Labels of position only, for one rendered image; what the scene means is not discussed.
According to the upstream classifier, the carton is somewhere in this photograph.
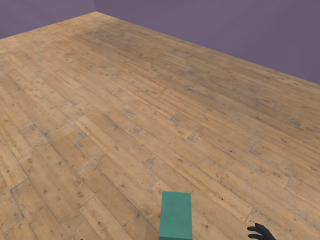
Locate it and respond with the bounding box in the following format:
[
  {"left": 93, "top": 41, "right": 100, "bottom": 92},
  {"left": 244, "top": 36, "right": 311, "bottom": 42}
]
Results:
[{"left": 159, "top": 191, "right": 193, "bottom": 240}]

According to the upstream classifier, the right robot hand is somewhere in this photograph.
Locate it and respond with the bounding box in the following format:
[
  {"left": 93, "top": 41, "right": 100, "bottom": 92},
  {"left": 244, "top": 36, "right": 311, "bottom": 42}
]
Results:
[{"left": 247, "top": 223, "right": 276, "bottom": 240}]

